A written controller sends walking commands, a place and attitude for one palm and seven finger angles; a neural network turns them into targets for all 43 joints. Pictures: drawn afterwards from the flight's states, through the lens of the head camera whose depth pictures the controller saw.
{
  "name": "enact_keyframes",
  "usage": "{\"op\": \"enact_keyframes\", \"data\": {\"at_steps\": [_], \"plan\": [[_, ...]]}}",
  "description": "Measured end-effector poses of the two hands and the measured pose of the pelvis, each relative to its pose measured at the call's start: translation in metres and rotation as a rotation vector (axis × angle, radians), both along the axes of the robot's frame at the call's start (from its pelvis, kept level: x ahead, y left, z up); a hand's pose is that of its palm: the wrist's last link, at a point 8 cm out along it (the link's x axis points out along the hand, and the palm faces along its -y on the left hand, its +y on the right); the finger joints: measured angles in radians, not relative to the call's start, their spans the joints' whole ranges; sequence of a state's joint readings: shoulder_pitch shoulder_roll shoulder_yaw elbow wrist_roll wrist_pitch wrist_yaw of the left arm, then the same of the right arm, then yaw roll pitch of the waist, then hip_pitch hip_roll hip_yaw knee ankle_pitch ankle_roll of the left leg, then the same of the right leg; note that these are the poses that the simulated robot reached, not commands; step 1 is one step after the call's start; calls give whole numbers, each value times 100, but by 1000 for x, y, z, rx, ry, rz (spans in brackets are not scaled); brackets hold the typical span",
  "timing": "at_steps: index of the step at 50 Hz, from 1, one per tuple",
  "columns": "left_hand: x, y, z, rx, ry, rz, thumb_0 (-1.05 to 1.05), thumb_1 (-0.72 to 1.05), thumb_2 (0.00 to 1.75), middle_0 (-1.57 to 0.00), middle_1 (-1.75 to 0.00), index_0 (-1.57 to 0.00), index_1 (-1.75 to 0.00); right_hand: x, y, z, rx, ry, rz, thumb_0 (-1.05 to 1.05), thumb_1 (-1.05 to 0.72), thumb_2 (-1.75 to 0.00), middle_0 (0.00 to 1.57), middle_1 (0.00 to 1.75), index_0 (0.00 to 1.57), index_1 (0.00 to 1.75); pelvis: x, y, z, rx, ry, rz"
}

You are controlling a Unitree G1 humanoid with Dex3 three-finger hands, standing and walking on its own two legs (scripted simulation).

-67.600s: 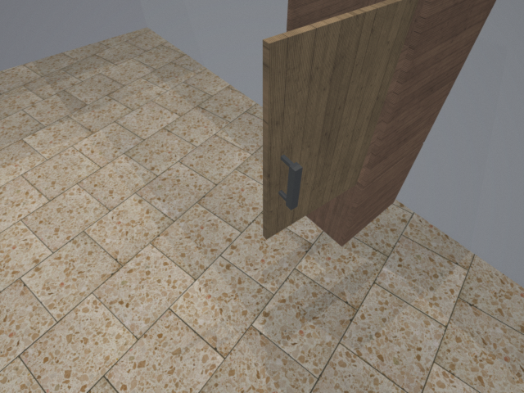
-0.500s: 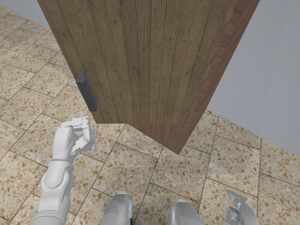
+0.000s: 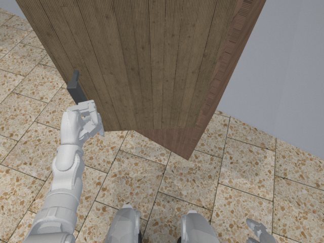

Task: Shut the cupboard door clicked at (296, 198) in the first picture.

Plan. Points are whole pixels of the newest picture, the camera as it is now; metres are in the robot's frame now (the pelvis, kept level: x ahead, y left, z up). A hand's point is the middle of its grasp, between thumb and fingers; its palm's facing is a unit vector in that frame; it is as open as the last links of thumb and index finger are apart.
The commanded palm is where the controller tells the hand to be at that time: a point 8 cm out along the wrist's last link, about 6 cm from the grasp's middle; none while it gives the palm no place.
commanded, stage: bring the fist close to the handle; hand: left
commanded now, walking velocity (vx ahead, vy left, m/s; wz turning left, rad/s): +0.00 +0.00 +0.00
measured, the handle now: (83, 96) +0.48 +0.22 +0.03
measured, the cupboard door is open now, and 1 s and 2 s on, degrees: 34 27 11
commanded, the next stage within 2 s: push the door shut along its arc in 0.26 s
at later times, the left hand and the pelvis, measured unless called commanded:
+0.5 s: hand (98, 123) +0.40 +0.17 +0.03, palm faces +0.04 -1.00 -0.05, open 3.1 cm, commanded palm +0.38 +0.22 +0.03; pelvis +0.00 +0.00 +0.00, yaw +0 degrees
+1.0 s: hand (99, 105) +0.45 +0.17 +0.03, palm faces -0.10 -0.99 -0.06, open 3.1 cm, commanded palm +0.45 +0.20 +0.03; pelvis -0.01 +0.01 -0.01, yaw +0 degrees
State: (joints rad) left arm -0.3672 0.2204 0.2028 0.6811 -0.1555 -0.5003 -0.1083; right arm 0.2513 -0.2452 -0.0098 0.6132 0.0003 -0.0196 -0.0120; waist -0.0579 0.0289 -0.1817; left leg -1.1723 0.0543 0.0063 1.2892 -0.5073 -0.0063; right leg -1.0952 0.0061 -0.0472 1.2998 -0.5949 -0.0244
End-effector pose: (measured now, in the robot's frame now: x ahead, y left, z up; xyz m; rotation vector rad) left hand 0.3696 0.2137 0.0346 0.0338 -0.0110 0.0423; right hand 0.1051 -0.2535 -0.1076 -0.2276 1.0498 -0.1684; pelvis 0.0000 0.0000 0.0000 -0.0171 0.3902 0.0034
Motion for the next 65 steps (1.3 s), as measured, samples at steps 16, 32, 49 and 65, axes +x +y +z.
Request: {"op": "enact_keyframes", "data": {"at_steps": [16, 32, 49, 65], "plan": [[-3, 2, -3, 2, 3, 4, 2, 90, 90, -130, -150, -130, -150, -4, -2, 0, -8, 32, -4, 1, -90, -90, 20, 30, 20, 30, 0, 0, 2, 0, 0, 3], [25, 10, 0, 19, 3, -44, 2, 90, 90, -132, -150, -130, -150, -6, -4, -4, -24, 29, -8, 1, -90, -90, 20, 30, 20, 30, -3, 0, -4, -8, 13, 8], [61, 14, 1, 26, 23, -134, 2, 90, 90, -132, -150, -131, -150, -58, -7, -15, -45, 158, -57, 1, -90, -90, 20, 30, 20, 30, -13, 5, -14, -26, 40, 15], [105, -8, 4, 18, 37, -226, 2, 90, 90, -130, -150, -130, -150, -97, -5, -16, -58, 217, -116, 1, -90, -90, 20, 30, 20, 30, -18, 11, -23, -40, 76, -2]]}}
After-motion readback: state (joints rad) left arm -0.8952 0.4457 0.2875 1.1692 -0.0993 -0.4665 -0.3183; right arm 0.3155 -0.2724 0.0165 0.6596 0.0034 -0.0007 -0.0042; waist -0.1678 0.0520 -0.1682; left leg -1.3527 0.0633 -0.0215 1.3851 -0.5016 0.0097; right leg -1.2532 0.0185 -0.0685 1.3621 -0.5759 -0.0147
